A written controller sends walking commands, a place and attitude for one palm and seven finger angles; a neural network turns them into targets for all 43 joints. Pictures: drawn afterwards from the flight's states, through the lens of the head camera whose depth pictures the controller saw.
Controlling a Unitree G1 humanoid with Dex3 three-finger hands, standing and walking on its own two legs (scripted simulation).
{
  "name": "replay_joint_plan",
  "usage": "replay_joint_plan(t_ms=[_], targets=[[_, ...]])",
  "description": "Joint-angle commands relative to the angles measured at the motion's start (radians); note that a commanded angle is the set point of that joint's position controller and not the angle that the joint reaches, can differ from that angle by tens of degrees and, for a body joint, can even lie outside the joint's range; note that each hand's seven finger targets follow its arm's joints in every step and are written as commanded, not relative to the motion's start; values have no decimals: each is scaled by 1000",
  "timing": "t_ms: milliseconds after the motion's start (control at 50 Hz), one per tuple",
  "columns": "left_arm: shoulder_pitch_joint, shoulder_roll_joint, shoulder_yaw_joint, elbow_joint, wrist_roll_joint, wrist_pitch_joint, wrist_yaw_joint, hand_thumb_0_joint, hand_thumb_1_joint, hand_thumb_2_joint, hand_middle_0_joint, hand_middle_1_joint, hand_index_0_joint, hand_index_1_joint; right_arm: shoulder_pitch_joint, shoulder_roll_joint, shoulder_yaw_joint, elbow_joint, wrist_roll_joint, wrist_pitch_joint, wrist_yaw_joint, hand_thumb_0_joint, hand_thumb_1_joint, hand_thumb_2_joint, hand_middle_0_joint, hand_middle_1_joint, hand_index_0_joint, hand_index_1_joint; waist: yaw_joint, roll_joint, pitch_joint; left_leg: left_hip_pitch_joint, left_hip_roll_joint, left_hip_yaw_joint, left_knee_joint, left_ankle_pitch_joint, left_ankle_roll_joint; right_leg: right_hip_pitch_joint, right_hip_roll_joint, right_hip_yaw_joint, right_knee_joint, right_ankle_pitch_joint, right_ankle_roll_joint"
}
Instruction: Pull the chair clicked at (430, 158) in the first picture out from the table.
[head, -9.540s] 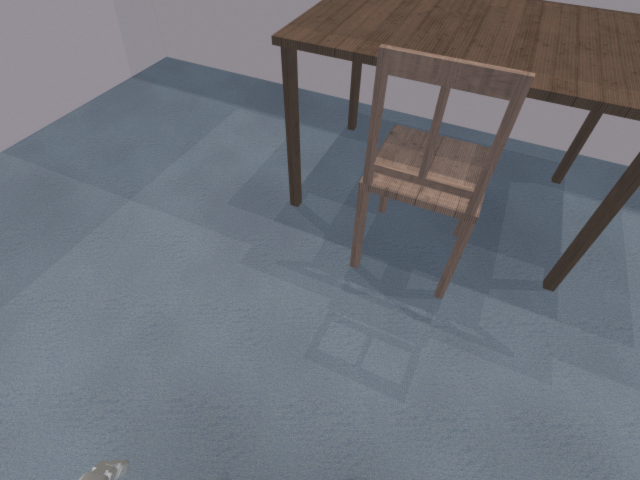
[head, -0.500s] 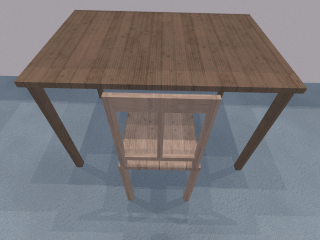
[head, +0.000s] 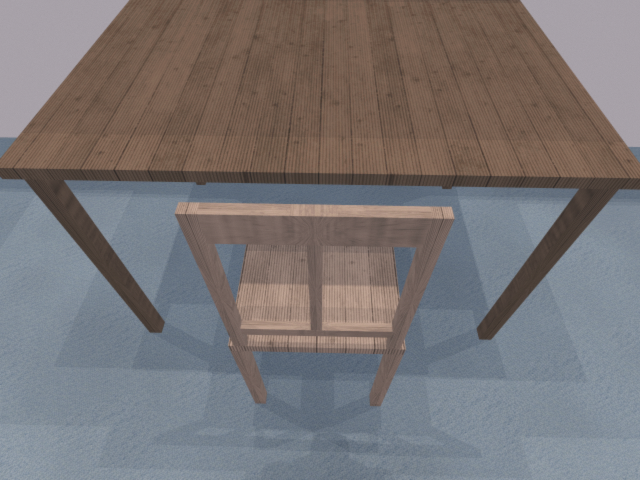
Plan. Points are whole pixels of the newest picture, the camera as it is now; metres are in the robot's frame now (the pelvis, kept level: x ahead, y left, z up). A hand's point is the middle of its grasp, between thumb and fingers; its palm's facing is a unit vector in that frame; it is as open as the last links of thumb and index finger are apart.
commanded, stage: come to a stop and stand still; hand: left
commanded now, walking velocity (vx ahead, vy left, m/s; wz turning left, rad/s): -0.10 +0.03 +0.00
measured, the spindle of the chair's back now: (315, 290) +0.42 +0.04 -0.10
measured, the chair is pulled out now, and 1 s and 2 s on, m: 0.00 0.00 0.00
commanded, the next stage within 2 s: look again from close up in 0.70 s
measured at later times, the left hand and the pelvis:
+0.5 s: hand out of the picture +0.04 +0.21 -0.15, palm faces -0.02 -0.96 -0.29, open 7.4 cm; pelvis -0.05 +0.00 +0.01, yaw +0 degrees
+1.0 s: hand out of the picture -0.06 +0.18 -0.17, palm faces -0.01 -0.98 -0.19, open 7.4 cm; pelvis -0.06 +0.01 +0.01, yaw +0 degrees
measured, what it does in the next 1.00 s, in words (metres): shifts its weight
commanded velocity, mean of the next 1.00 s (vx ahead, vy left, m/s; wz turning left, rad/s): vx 0.00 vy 0.00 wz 0.00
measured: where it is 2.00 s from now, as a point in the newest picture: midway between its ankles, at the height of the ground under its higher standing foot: outside the picture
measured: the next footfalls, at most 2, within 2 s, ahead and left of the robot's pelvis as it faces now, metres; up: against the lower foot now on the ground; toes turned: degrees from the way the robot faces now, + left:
none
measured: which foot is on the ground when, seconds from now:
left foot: down 0.00-1.00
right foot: down 0.00-1.00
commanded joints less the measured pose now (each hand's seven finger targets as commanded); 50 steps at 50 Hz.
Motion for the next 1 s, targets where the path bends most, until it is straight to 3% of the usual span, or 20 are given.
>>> replay_joint_plan(t_ms=[0,40,80,120,140,160,180,200,240,280,300,320,360,420,440,520,560,720,980], targets=[[117,131,29,-27,1,-7,12,0,900,900,-200,-300,-200,-300,95,-108,-39,-41,2,-2,-2,0,-900,-900,200,300,200,300,6,-111,-150,-52,60,-36,22,503,-14,172,-180,150,-15,1012,-96],[86,138,30,-40,1,-3,14,0,900,900,-200,-300,-200,-300,84,-100,-41,-46,4,1,2,0,-900,-900,200,300,200,300,4,-99,-160,-45,53,-36,27,450,-17,156,-191,154,-33,944,-111],[40,134,27,-55,2,3,12,0,900,900,-200,-300,-200,-300,75,-97,-38,-54,0,3,8,0,-900,-900,200,300,200,300,-8,-72,-137,-5,68,-51,-29,452,-13,83,-169,143,-51,772,-93],[9,113,19,-68,1,5,8,0,900,900,-200,-300,-200,-300,65,-115,-30,-58,-9,-4,9,0,-900,-900,200,300,200,300,-8,-8,-113,30,116,-81,-105,585,4,40,-105,104,-49,592,-42],[-4,275,1,-136,-10,-19,10,0,900,900,-200,-300,-200,-300,15,-253,-41,-149,-19,-29,11,0,-900,-900,200,300,200,300,-3,23,-134,-10,66,-105,-116,808,26,151,-19,57,35,571,-44],[20,201,23,-167,-4,-6,11,0,900,900,-200,-300,-200,-300,22,-271,-80,-162,-18,-58,11,0,-900,-900,200,300,200,300,9,38,-183,12,142,-123,-77,850,21,67,-44,51,43,356,-43],[0,185,10,-168,-1,-7,8,0,900,900,-200,-300,-200,-300,-4,-263,-76,-165,-17,-62,13,0,-900,-900,200,300,200,300,5,117,-207,73,144,-128,-62,915,27,30,-42,50,24,354,-52],[8,184,11,-172,-2,-14,7,0,900,900,-200,-300,-200,-300,-24,-253,-75,-178,-14,-59,15,0,-900,-900,200,300,200,300,16,101,-196,53,140,-128,-45,849,38,37,-53,61,-28,360,-58],[9,215,14,-168,-2,-22,6,0,900,900,-200,-300,-200,-300,-60,-239,-64,-209,-8,-48,26,0,-900,-900,200,300,200,300,16,-28,-151,-52,89,-108,-30,531,29,86,-97,135,-92,480,-69],[-38,226,11,-180,-2,-24,3,0,900,900,-200,-300,-200,-300,-61,-239,-58,-214,-9,-33,33,0,-900,-900,200,300,200,300,-9,-82,-66,-95,67,-101,-73,279,20,24,-128,184,-146,335,-71],[-60,235,9,-187,-1,-23,0,0,900,900,-200,-300,-200,-300,-65,-250,-57,-213,-11,-28,37,0,-900,-900,200,300,200,300,-14,-62,-22,-108,63,-107,-97,200,21,-27,-125,196,-182,184,-67],[-73,248,10,-196,1,-24,-2,0,900,900,-200,-300,-200,-300,-74,-262,-57,-216,-12,-27,41,0,-900,-900,200,300,200,300,-15,-29,4,-110,65,-115,-113,178,25,-58,-114,197,-202,107,-62],[-61,236,1,-195,3,-20,-3,0,900,900,-200,-300,-200,-300,-62,-246,-46,-216,-15,-21,48,0,-900,-900,200,300,200,300,-16,-45,-19,-100,63,-109,-119,141,29,-50,-106,193,-235,38,-49],[-82,254,3,-199,3,-25,-5,0,900,900,-200,-300,-200,-300,-71,-275,-45,-217,-15,-24,50,0,-900,-900,200,300,200,300,-22,-19,-32,-95,69,-119,-132,148,29,-53,-104,185,-233,39,-42],[-78,232,-6,-195,4,-19,-6,0,900,900,-200,-300,-200,-300,-65,-255,-33,-212,-16,-22,53,0,-900,-900,200,300,200,300,-20,-12,-32,-98,77,-118,-153,128,32,-47,-98,168,-235,32,-36],[-64,237,-10,-177,2,-20,-7,0,900,900,-200,-300,-200,-300,-68,-273,-28,-201,-14,-26,55,0,-900,-900,200,300,200,300,-16,-23,-51,-107,80,-130,-168,150,30,-23,-98,148,-217,79,-25],[-52,218,-19,-163,1,-17,-6,0,900,900,-200,-300,-200,-300,-61,-256,-18,-187,-15,-26,56,0,-900,-900,200,300,200,300,-12,-6,-63,-99,86,-130,-182,163,29,-7,-96,135,-210,112,-19],[9,179,-32,-95,-3,-20,2,0,900,900,-200,-300,-200,-300,-19,-207,-4,-104,-8,-24,55,0,-900,-900,200,300,200,300,-9,-45,-44,-92,81,-121,-185,190,24,-2,-107,133,-211,157,-12],[94,98,-34,-12,-2,-21,11,0,900,900,-200,-300,-200,-300,53,-127,-2,-4,-1,-33,39,0,-900,-900,200,300,200,300,-3,-17,-19,-84,91,-111,-202,213,30,8,-96,109,-182,232,-11]])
